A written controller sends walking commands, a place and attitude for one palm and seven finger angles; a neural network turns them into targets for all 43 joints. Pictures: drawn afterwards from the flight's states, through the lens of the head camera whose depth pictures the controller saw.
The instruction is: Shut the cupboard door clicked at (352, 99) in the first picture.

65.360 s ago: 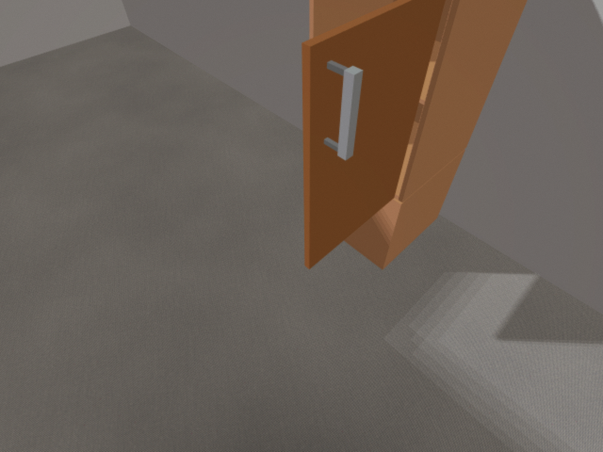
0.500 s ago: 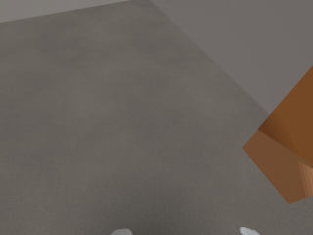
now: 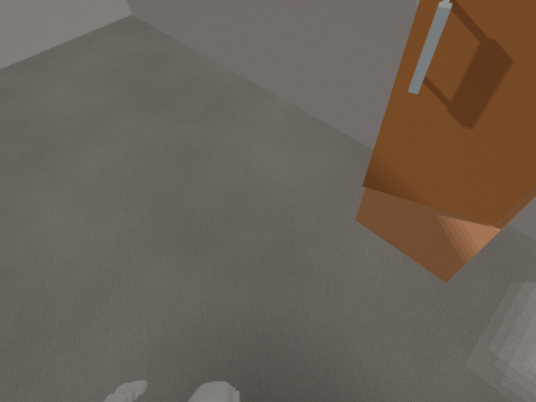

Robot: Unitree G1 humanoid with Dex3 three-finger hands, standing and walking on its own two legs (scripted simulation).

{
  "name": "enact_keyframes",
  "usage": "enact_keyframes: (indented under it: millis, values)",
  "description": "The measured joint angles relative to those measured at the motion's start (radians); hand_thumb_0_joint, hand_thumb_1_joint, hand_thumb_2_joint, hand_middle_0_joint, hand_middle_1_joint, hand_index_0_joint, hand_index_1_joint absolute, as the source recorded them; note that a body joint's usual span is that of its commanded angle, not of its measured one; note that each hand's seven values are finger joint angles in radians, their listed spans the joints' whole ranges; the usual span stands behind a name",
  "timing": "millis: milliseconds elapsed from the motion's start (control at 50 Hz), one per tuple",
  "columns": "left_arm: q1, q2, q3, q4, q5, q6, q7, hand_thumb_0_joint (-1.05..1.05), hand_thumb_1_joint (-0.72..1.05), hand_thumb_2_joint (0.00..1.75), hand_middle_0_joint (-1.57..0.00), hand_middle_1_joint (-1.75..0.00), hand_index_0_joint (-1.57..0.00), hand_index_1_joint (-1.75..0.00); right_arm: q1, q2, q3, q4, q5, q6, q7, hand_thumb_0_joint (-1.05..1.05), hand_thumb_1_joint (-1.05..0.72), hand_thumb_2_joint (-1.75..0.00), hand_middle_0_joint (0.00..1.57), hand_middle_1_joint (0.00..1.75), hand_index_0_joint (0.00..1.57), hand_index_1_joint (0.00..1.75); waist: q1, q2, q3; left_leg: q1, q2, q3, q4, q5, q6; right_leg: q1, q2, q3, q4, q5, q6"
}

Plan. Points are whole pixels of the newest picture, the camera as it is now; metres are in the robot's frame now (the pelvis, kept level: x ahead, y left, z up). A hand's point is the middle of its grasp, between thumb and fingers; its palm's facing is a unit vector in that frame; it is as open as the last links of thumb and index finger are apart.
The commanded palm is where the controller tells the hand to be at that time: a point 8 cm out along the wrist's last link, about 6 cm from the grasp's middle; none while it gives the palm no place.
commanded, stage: turn to face it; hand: left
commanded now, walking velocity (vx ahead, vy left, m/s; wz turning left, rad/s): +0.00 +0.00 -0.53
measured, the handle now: (429, 47) +0.71 -0.28 +0.13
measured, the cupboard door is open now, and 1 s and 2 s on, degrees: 20 20 20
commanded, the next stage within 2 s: take the last steps up to it in 0.48 s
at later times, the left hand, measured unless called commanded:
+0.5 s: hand (164, 381) +0.17 +0.20 -0.16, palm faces -0.22 -0.95 -0.21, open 7.4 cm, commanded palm none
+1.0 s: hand (198, 366) +0.20 +0.15 -0.18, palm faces -0.38 -0.92 -0.13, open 7.4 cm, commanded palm none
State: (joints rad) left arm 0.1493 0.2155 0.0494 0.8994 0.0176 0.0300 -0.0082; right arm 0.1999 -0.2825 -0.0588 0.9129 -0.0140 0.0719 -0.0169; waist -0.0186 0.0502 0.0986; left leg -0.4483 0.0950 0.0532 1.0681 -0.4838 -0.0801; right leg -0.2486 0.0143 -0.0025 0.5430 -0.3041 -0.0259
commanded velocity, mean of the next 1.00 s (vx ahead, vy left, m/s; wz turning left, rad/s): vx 0.13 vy -0.07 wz -0.30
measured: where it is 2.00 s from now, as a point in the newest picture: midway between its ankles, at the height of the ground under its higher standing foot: (338, 383)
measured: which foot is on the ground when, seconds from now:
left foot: up 0.00-0.22, down 0.24-0.58, up 0.60-0.84, down 0.86-1.00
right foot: down 0.00-0.24, up 0.26-0.56, down 0.58-0.86, up 0.88-1.00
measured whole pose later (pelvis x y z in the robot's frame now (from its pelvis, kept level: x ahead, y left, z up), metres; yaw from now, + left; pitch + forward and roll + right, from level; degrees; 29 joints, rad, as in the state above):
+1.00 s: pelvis +0.10 -0.01 +0.01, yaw -22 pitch +0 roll -1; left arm 0.25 0.22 0.07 1.04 0.04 0.05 -0.05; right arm 0.35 -0.19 -0.03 0.98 -0.04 -0.04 -0.03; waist -0.03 -0.05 0.02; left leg -0.19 0.08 0.15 0.50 -0.31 0.00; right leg -0.45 0.00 0.00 1.06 -0.34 -0.02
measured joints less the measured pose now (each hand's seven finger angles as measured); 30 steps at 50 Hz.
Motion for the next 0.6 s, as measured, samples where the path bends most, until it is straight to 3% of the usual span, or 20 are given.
enact_keyframes:
  millis: [140, 220, 240, 300, 340, 380, 500, 560, 600]
  values:
    - [0.030, -0.005, -0.005, 0.019, 0.004, 0.006, 0.000, 0.01, 0.90, 0.90, -0.20, -0.30, -0.21, -0.30, -0.036, 0.018, 0.007, -0.031, 0.004, -0.016, 0.005, 0.01, -0.91, -0.90, 0.20, 0.30, 0.20, 0.30, 0.009, -0.044, -0.008, -0.004, -0.037, -0.022, -0.171, 0.057, -0.008, 0.022, 0.018, 0.078, -0.060, 0.032, 0.006]
    - [0.042, 0.002, 0.003, 0.030, 0.001, 0.016, 0.003, 0.01, 0.90, 0.90, -0.21, -0.30, -0.21, -0.30, -0.036, 0.034, 0.019, -0.040, 0.007, -0.038, 0.000, 0.01, -0.91, -0.90, 0.20, 0.30, 0.20, 0.30, 0.016, -0.066, -0.019, 0.090, -0.056, -0.022, -0.421, 0.165, 0.003, 0.013, 0.033, 0.116, -0.017, 0.003, 0.024]
    - [0.049, 0.003, 0.004, 0.029, -0.003, 0.020, 0.003, 0.01, 0.90, 0.90, -0.21, -0.30, -0.21, -0.30, -0.026, 0.032, 0.023, -0.045, 0.005, -0.047, 0.000, 0.01, -0.91, -0.90, 0.20, 0.30, 0.20, 0.30, 0.016, -0.058, -0.030, 0.120, -0.047, -0.028, -0.497, 0.230, 0.021, 0.000, 0.049, 0.120, 0.012, -0.015, 0.030]
    - [0.037, 0.025, 0.015, 0.035, -0.004, 0.033, 0.002, 0.01, 0.91, 0.90, -0.20, -0.30, -0.21, -0.30, -0.017, 0.058, 0.037, -0.041, -0.010, -0.056, -0.003, 0.00, -0.91, -0.90, 0.20, 0.30, 0.20, 0.30, 0.024, -0.090, -0.023, 0.125, -0.042, 0.007, -0.460, 0.206, 0.079, -0.079, 0.041, 0.093, 0.247, -0.194, 0.034]
    - [0.028, 0.032, 0.021, 0.040, -0.002, 0.039, -0.004, 0.01, 0.91, 0.90, -0.20, -0.30, -0.20, -0.30, -0.001, 0.071, 0.045, -0.041, -0.017, -0.055, -0.006, 0.00, -0.91, -0.90, 0.20, 0.30, 0.20, 0.30, 0.023, -0.090, -0.019, 0.148, -0.030, 0.023, -0.479, 0.196, 0.088, -0.126, 0.031, 0.052, 0.398, -0.225, 0.045]
    - [0.017, 0.035, 0.023, 0.039, -0.001, 0.042, -0.010, 0.01, 0.91, 0.90, -0.20, -0.30, -0.20, -0.30, 0.014, 0.080, 0.050, -0.035, -0.020, -0.053, -0.008, 0.00, -0.91, -0.90, 0.20, 0.30, 0.20, 0.30, 0.022, -0.082, -0.015, 0.173, -0.019, 0.032, -0.516, 0.212, 0.084, -0.143, 0.013, 0.015, 0.446, -0.216, 0.054]
    - [-0.002, 0.023, 0.013, 0.034, -0.002, 0.037, -0.014, 0.01, 0.91, 0.90, -0.20, -0.30, -0.20, -0.30, 0.048, 0.081, 0.043, 0.006, -0.018, -0.044, -0.005, 0.00, -0.90, -0.90, 0.20, 0.30, 0.20, 0.30, 0.007, -0.038, -0.018, 0.202, 0.016, 0.063, -0.551, 0.223, 0.070, -0.080, -0.015, -0.035, 0.249, -0.163, 0.054]
    - [0.004, 0.016, 0.006, 0.034, -0.002, 0.021, -0.013, 0.01, 0.91, 0.90, -0.20, -0.30, -0.20, -0.30, 0.069, 0.075, 0.031, 0.027, -0.010, -0.036, 0.000, 0.00, -0.90, -0.90, 0.20, 0.30, 0.20, 0.30, 0.002, -0.029, -0.029, 0.188, 0.026, 0.082, -0.498, 0.190, 0.051, 0.010, -0.019, -0.043, 0.033, -0.010, 0.039]
    - [0.010, 0.002, 0.001, 0.044, 0.003, 0.004, -0.005, 0.01, 0.91, 0.90, -0.20, -0.30, -0.20, -0.30, 0.072, 0.061, 0.020, 0.045, -0.003, -0.024, 0.003, 0.00, -0.90, -0.90, 0.20, 0.30, 0.20, 0.30, -0.001, -0.012, -0.035, 0.152, 0.028, 0.070, -0.406, 0.100, 0.041, 0.024, -0.012, -0.032, 0.000, -0.007, 0.015]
